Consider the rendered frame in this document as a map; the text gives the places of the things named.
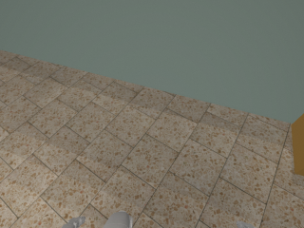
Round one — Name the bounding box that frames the cupboard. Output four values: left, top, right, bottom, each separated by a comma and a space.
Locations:
291, 114, 304, 177

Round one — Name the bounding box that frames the robot left hand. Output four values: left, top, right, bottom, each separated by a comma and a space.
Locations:
62, 216, 86, 228

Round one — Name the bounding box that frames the robot left thigh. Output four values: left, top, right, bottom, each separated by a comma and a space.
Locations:
103, 212, 133, 228

